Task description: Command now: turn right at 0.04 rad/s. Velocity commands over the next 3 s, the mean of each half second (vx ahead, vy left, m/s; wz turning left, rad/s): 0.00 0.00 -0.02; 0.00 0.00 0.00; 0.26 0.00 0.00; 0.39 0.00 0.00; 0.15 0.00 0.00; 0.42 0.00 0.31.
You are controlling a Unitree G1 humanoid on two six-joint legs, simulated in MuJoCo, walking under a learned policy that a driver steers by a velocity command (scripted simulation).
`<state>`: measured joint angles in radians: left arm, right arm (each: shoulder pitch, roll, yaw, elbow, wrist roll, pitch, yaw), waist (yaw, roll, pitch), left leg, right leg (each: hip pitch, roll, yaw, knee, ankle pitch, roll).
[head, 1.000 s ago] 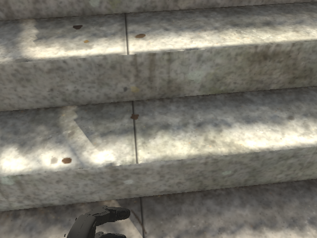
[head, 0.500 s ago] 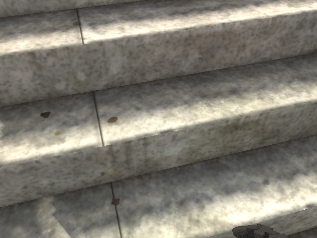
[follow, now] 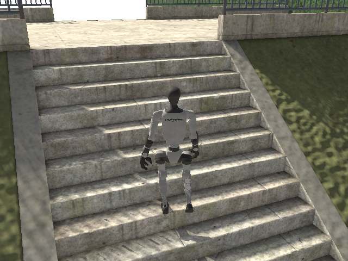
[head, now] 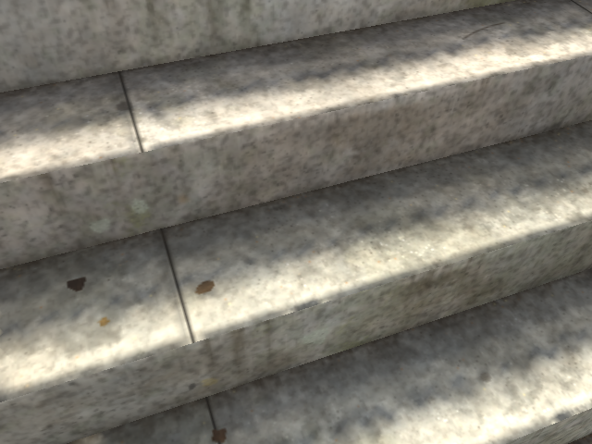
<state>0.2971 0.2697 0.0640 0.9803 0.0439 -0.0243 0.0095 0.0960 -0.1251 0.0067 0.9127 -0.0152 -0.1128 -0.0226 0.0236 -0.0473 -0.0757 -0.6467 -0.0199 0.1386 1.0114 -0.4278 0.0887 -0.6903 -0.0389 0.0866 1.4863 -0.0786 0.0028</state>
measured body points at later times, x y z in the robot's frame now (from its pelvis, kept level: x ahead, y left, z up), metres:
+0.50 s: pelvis -0.02 -0.12 -0.12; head -0.02 -0.15 +0.33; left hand -0.05 +0.09 -0.26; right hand +0.12 -0.32 -0.26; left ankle -0.03 -0.02 -0.54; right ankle -0.05 -0.21 -0.86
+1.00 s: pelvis -0.03 -0.02 -0.10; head -0.01 +0.00 +0.35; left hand -0.03 +0.23 -0.25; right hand +0.23 -0.18 -0.14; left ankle +0.00 +0.11 -0.67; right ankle -0.05 -0.21 -0.85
